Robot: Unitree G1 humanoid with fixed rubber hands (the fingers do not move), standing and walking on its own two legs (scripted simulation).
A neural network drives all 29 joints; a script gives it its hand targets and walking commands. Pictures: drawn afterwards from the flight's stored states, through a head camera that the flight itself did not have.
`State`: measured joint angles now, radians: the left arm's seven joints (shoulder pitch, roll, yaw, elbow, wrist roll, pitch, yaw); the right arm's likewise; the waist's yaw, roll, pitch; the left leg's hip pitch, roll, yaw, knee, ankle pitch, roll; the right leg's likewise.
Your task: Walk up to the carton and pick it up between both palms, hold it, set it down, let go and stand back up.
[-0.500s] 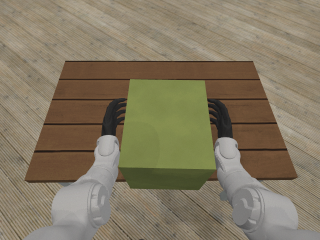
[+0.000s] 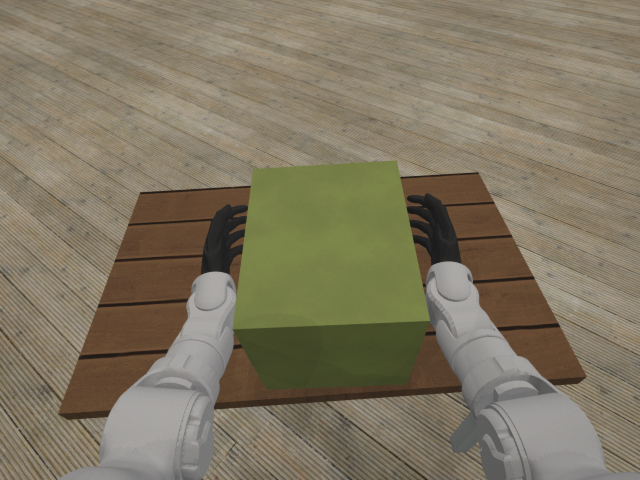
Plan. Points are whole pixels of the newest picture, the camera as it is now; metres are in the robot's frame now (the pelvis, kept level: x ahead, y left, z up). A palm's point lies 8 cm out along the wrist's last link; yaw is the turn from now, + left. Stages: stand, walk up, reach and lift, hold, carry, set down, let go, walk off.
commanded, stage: reach and lift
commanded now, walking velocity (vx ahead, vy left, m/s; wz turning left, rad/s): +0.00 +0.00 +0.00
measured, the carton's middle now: (330, 277) +0.40 +0.00 +0.01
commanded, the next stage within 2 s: hold in 1.82 s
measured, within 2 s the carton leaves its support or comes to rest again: neither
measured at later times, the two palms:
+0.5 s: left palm (209, 242) +0.37 +0.14 +0.14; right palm (468, 233) +0.35 -0.16 +0.14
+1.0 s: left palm (201, 240) +0.35 +0.14 +0.16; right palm (476, 232) +0.34 -0.16 +0.16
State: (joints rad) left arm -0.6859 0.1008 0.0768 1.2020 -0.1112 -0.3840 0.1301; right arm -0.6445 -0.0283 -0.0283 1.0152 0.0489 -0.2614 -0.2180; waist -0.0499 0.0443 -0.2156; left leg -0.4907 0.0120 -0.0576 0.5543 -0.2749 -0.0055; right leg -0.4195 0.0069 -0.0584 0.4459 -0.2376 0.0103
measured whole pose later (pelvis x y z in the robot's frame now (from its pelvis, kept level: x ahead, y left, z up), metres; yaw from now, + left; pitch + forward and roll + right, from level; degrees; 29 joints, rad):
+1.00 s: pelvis -0.02 +0.00 +0.01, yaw +0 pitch -4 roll -1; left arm -0.53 -0.04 0.23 0.31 0.27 0.42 0.06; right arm -0.60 -0.05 -0.03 0.63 0.13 0.16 -0.17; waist -0.07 -0.05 -0.01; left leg -0.09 0.01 -0.04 0.35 -0.18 -0.01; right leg -0.03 0.00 -0.04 0.26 -0.15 0.01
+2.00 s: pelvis -0.02 +0.00 +0.01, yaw +0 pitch -7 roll -1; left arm -0.55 -0.04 0.25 0.18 0.31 0.57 0.02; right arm -0.64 -0.07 0.00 0.57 0.18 0.26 -0.18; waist -0.09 -0.05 0.00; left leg -0.04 0.01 -0.04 0.34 -0.19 -0.01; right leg 0.02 0.00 -0.04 0.26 -0.15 0.01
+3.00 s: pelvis -0.03 -0.01 +0.01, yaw +0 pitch -8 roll -1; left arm -0.57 -0.03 0.27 0.13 0.32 0.64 -0.01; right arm -0.68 -0.07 0.01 0.56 0.19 0.31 -0.19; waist -0.08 -0.05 0.00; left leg -0.03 0.01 -0.05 0.35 -0.18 -0.01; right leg 0.03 0.00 -0.05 0.26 -0.15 0.00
